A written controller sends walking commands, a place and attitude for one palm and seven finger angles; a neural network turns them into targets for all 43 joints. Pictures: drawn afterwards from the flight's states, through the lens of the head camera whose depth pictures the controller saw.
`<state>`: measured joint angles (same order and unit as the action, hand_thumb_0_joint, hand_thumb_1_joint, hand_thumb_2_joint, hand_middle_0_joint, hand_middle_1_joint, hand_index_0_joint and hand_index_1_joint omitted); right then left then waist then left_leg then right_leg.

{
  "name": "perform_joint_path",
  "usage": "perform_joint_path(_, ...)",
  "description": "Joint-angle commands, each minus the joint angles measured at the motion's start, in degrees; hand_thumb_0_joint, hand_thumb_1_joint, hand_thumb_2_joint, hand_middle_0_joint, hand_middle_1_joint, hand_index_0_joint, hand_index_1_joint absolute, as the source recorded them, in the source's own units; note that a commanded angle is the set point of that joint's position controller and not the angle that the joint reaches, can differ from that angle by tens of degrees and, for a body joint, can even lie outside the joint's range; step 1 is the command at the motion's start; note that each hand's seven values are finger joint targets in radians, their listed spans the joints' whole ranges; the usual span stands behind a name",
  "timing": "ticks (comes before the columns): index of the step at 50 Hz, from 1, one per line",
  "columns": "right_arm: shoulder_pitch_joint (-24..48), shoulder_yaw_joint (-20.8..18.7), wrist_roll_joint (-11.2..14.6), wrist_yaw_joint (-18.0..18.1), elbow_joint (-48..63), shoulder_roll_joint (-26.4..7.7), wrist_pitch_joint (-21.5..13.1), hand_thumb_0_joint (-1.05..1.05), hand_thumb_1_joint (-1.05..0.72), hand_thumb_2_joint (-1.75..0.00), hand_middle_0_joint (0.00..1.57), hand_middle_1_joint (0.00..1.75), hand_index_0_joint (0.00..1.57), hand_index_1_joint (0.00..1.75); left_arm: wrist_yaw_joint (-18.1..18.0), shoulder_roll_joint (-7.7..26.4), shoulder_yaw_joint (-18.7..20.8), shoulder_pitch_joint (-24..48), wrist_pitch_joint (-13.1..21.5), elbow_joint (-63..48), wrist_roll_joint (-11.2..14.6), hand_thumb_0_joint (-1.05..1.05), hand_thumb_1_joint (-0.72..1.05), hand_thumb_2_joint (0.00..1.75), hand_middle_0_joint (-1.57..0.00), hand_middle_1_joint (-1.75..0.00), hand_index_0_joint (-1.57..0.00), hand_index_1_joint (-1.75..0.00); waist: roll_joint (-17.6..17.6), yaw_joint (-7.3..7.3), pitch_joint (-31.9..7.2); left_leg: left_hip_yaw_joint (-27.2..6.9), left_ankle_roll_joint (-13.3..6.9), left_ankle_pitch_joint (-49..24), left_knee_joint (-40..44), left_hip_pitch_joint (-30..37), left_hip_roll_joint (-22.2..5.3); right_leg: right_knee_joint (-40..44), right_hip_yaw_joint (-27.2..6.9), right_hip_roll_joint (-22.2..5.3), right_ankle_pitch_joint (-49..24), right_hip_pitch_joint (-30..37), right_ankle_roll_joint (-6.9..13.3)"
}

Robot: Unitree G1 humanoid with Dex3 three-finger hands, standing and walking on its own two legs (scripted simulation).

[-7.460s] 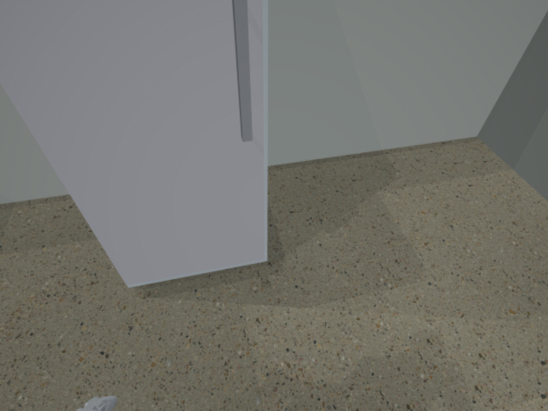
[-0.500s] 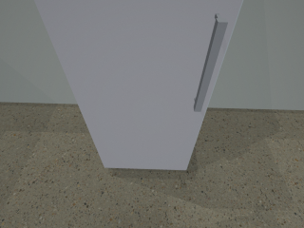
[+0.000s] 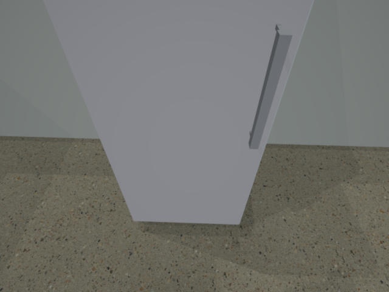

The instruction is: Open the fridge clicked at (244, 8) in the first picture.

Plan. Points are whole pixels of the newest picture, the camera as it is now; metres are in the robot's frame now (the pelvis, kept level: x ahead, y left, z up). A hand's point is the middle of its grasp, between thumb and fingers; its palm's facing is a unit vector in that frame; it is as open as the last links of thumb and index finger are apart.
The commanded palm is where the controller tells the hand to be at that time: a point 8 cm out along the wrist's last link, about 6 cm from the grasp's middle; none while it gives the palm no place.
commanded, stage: shuffle to correct the standing spot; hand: right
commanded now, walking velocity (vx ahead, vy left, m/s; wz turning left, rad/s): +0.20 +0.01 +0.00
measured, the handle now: (264, 95) +0.55 -0.14 +0.13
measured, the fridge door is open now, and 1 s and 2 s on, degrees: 0 0 0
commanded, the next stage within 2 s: come to a stop and stand still in 0.14 s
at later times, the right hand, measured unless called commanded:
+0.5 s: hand out of the picture +0.12 -0.19 -0.19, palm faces +0.03 +0.98 -0.21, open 7.3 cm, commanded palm none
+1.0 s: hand out of the picture +0.11 -0.21 -0.18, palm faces +0.07 +0.98 -0.18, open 7.3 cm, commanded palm none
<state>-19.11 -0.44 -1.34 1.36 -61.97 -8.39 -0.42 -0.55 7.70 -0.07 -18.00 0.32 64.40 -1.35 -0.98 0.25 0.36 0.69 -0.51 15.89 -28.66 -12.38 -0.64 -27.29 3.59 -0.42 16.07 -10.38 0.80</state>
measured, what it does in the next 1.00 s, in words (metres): steps on the spot: left foot, then right foot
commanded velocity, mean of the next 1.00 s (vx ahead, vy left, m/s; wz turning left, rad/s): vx -0.03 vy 0.00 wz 0.00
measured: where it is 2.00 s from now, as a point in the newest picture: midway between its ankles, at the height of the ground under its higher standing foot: outside the picture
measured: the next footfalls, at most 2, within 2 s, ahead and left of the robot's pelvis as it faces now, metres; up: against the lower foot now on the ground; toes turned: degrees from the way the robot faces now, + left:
left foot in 0.48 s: +0.18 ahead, +0.11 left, +0.00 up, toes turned +6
right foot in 0.76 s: +0.12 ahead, -0.12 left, +0.00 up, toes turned -6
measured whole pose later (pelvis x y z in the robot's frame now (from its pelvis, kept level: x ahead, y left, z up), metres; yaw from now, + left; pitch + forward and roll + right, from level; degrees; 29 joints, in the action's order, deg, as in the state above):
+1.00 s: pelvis +0.07 -0.03 +0.00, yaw -1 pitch +0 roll +0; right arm -12.3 -3.0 -1.3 2.0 -57.0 -10.0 2.3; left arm -2.0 7.9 1.9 -12.0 0.5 57.6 -1.6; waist -3.1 0.8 2.9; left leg 0.9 1.4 25.4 -44.6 -17.0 -2.5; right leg -26.6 6.2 1.1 13.2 -13.9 3.6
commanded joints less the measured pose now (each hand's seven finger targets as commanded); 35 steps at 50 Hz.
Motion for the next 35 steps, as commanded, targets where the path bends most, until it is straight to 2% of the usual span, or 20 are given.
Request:
perform_joint_path(1, -5.56, -1.62, -0.16, -0.33, 1.83, -4.77, -0.56, 0.0, -0.9, -0.9, 0.2, 0.3, 0.2, 0.3, -0.46, 5.86, 1.38, -3.07, 0.55, -2.31, -0.07, 0.0, 0.9, 0.9, -0.2, -0.3, -0.2, -0.3, 0.61, 0.65, 10.26, -6.86, -3.26, 16.21, 7.18, -5.34, -3.98, 7.31, -6.64, -4.86, 16.8, -9.34, 2.1)
perform_joint_path(6, -8.95, -2.42, 0.14, -0.34, 1.04, -5.53, -1.49, 0.0, -0.9, -0.9, 0.2, 0.3, 0.2, 0.3, -0.44, 3.72, 1.06, -4.12, 1.79, -3.11, 0.2, 0.0, 0.9, 0.9, -0.2, -0.3, -0.2, -0.3, -4.24, 1.01, 7.49, -11.14, -5.79, 12.18, 8.52, -0.72, -7.48, -2.17, -1.5, -1.9, 7.09, -9.82, 1.39)
perform_joint_path(8, -10.8, -2.92, 0.15, -0.16, 0.3, -6.11, -1.81, 0.0, -0.9, -0.9, 0.2, 0.3, 0.2, 0.3, -0.43, 2.77, 0.94, -3.81, 2.29, -3.48, 0.28, 0.0, 0.9, 0.9, -0.2, -0.3, -0.2, -0.3, -5.99, 1.1, 6.09, -12.94, -7.38, 4.39, 8.14, 2.93, -9.67, -6.69, 0.99, -0.89, 4.04, -11.32, 1.03)
perform_joint_path(10, -10.9, -3.23, 0.16, 0.0, -0.15, -6.16, -2.05, 0.0, -0.9, -0.9, 0.2, 0.3, 0.2, 0.3, -0.53, 2.39, 0.84, -4.39, 2.92, -3.32, 0.4, 0.0, 0.9, 0.9, -0.2, -0.3, -0.2, -0.3, -5.75, 0.5, 4.7, -11.5, -7.89, -4.76, 5.21, 3.53, -10.02, -4.78, 1.66, -1.24, 1.93, -8.44, 0.85)
perform_joint_path(11, -9.6, -3.1, 0.18, -0.04, 0.06, -5.57, -1.98, 0.0, -0.9, -0.9, 0.2, 0.3, 0.2, 0.3, -0.66, 2.73, 0.89, -6.41, 3.2, -2.39, 0.55, 0.0, 0.9, 0.9, -0.2, -0.3, -0.2, -0.3, -3.26, -0.68, 3.98, -7.87, -6.75, -7.78, 1.45, 1.09, -7.9, -1.8, 0.44, -2.2, -2.25, -3.56, 1.24)
perform_joint_path(12, -7.87, -2.67, 0.05, -0.17, 0.64, -4.01, -2.0, 0.0, -0.9, -0.9, 0.2, 0.3, 0.2, 0.3, -0.93, 4.39, 1.33, -10.08, 3.52, -0.62, 0.47, 0.0, 0.9, 0.9, -0.2, -0.3, -0.2, -0.3, 3.86, -2.53, 3.44, -2.46, -4.76, -12.08, -6.38, -4.66, -3.94, 0.6, -3.33, -5.53, -13.46, 4.67, 2.71)
perform_joint_path(13, -4.91, -2.12, 0.07, -0.18, 1.88, -2.29, -2.18, 0.0, -0.9, -0.9, 0.2, 0.3, 0.2, 0.3, -1.59, 7.36, 1.89, -16.69, 3.68, 1.73, 0.16, 0.0, 0.9, 0.9, -0.2, -0.3, -0.2, -0.3, 12.87, -4.79, 1.75, 3.69, -2.12, -8.17, -18.51, -13.84, -0.04, 2.41, -12.71, -13.11, -32.22, 13.96, 6.48)
perform_joint_path(14, -0.84, -1.46, 0.18, 0.27, 3.32, -1.35, -2.29, 0.0, -0.9, -0.9, 0.2, 0.3, 0.2, 0.3, -2.33, 7.76, 1.58, -20.41, 3.25, 3.37, -0.1, 0.0, 0.9, 0.9, -0.2, -0.3, -0.2, -0.3, 17.9, -6.03, 4.55, 4.87, -0.55, 14.53, -26.74, -24.76, 1.07, 5.08, -18.82, -19.86, -56.72, 19.76, 10.74)
perform_joint_path(15, 0.44, -1.79, 0.12, 0.68, 3.47, -2.37, -1.9, 0.0, -0.9, -0.9, 0.2, 0.3, 0.2, 0.3, -2.82, 6.36, 0.62, -19.89, 2.72, 3.65, -0.19, 0.0, 0.9, 0.9, -0.2, -0.3, -0.2, -0.3, 14.74, -5.07, 6.34, 1.52, -0.49, 19.14, -28.35, -26.28, -1.32, 3.06, -16.98, -20.76, -69.27, 19.28, 11.99)
perform_joint_path(16, 0.84, -1.8, 0.24, 0.71, 3.12, -1.69, -1.55, 0.0, -0.9, -0.9, 0.2, 0.3, 0.2, 0.3, -3.06, 5.47, 0.25, -17.34, 2.52, 2.73, -0.28, 0.0, 0.9, 0.9, -0.2, -0.3, -0.2, -0.3, 10.51, -4.18, 7.63, 1.24, -0.47, 18.15, -25.96, -23.88, -2.87, 2.52, -13.37, -19.48, -70.07, 15.71, 11.11)
perform_joint_path(19, 0.63, -1.78, 0.52, 0.1, 2.59, -0.32, -0.67, 0.0, -0.9, -0.9, 0.2, 0.3, 0.2, 0.3, -3.26, 6.19, 0.52, -9.87, 2.19, 0.03, 0.06, 0.0, 0.9, 0.9, -0.2, -0.3, -0.2, -0.3, 9.18, -1.17, 8.36, 4.63, 0.32, 7.29, -11.34, -12.47, -2.84, 2.64, -6.2, -13.26, -64.26, 7.79, 6.18)
perform_joint_path(22, -5.9, -2.55, 0.43, 0.15, 1.26, -3.03, -0.27, 0.0, -0.9, -0.9, 0.2, 0.3, 0.2, 0.3, -3.43, 6.96, 1.74, -6.21, 1.86, -1.9, 1.25, 0.0, 0.9, 0.9, -0.2, -0.3, -0.2, -0.3, 5.75, 2.56, 3.33, 5.57, 0.42, -15.64, 1.48, 1.86, -1.7, -3.25, -3.91, -9.57, -52.77, 2.88, 2.77)
perform_joint_path(23, -7.52, -3.1, 0.26, 0.46, 1.22, -5.65, -0.45, 0.0, -0.9, -0.9, 0.2, 0.3, 0.2, 0.3, -3.23, 6.32, 2.2, -6.56, 1.73, -2.61, 1.56, 0.0, 0.9, 0.9, -0.2, -0.3, -0.2, -0.3, 2.66, 2.86, 0.83, 2.14, -0.91, -31.08, -1.13, 7.32, -4.94, -5.83, -3.07, -7.7, -41.15, -1.36, 1.42)
perform_joint_path(24, -7.63, -3.45, 0.23, 0.7, 1.3, -7.68, -0.44, 0.0, -0.9, -0.9, 0.2, 0.3, 0.2, 0.3, -3.01, 5.45, 2.66, -7.58, 1.23, -2.88, 1.59, 0.0, 0.9, 0.9, -0.2, -0.3, -0.2, -0.3, -2.26, 2.5, -2.09, -4.4, -4.65, -46.76, -4.86, 10.59, -10.61, -10.3, -1.76, -3.92, -24.89, -5.53, 0.35)
perform_joint_path(25, -6.52, -3.67, 0.32, 0.71, 1.44, -9.31, -0.19, 0.0, -0.9, -0.9, 0.2, 0.3, 0.2, 0.3, -2.73, 3.45, 2.99, -9.04, 0.69, -2.38, 1.88, 0.0, 0.9, 0.9, -0.2, -0.3, -0.2, -0.3, -5.13, 1.86, -3.28, -7.2, -8.9, -55.54, -3.7, 10.85, -17.06, -14.73, -0.65, -0.43, -5.87, -8.0, -0.38)
perform_joint_path(26, -5.97, -3.77, 0.36, 0.88, 1.88, -9.62, -0.16, 0.0, -0.9, -0.9, 0.2, 0.3, 0.2, 0.3, -2.69, 1.53, 3.0, -8.32, 0.15, -2.71, 1.81, 0.0, 0.9, 0.9, -0.2, -0.3, -0.2, -0.3, -8.32, 1.62, -2.83, -8.52, -12.62, -60.29, -0.73, 10.0, -20.96, -20.37, 0.04, 0.79, 13.42, -8.97, -1.0)
perform_joint_path(27, -4.7, -3.83, 0.13, 1.25, 2.42, -9.11, -0.23, 0.0, -0.9, -0.9, 0.2, 0.3, 0.2, 0.3, -2.83, 0.63, 2.86, -6.68, -0.29, -3.17, 1.82, 0.0, 0.9, 0.9, -0.2, -0.3, -0.2, -0.3, -11.52, 1.98, -3.73, -10.06, -14.69, -61.77, 0.57, 9.19, -21.8, -24.57, -0.97, 0.04, 19.58, -9.46, -0.93)
perform_joint_path(30, 0.51, -3.85, -0.43, 1.82, 4.89, -8.76, 0.36, 0.0, -0.9, -0.9, 0.2, 0.3, 0.2, 0.3, -2.18, 0.47, 2.95, -3.04, -1.16, -3.91, 1.37, 0.0, 0.9, 0.9, -0.2, -0.3, -0.2, -0.3, -11.5, 1.69, -1.92, -8.17, -13.85, -51.18, 2.76, 4.6, -20.14, -27.99, -2.76, -0.49, 19.5, -11.59, -1.1)
perform_joint_path(32, 3.64, -4.32, -0.45, 1.92, 6.87, -9.55, 0.79, 0.0, -0.9, -0.9, 0.2, 0.3, 0.2, 0.3, -1.65, 0.3, 2.98, -4.49, -1.1, -3.71, 1.24, 0.0, 0.9, 0.9, -0.2, -0.3, -0.2, -0.3, -6.89, 0.33, -4.33, -6.74, -12.73, -42.3, 2.45, 3.51, -18.62, -21.43, -1.48, -0.71, 14.71, -9.09, -1.56)
perform_joint_path(35, 6.37, -4.56, -0.06, 1.44, 8.08, -10.09, 1.37, 0.0, -0.9, -0.9, 0.2, 0.3, 0.2, 0.3, -1.26, 0.4, 2.85, -6.87, -0.98, -3.11, 0.92, 0.0, 0.9, 0.9, -0.2, -0.3, -0.2, -0.3, -7.87, -1.78, -4.92, -4.86, -8.34, -25.92, 0.48, -3.44, -15.69, -6.39, 2.04, 0.09, 0.9, -0.11, -2.14)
